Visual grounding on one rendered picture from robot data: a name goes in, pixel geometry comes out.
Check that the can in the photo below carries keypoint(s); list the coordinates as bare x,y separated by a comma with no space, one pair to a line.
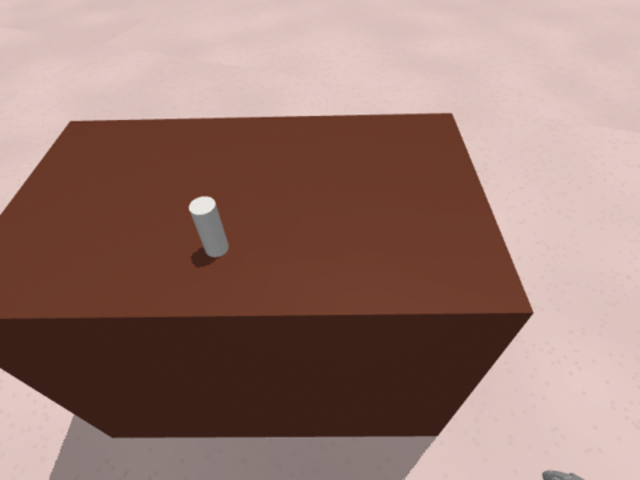
209,226

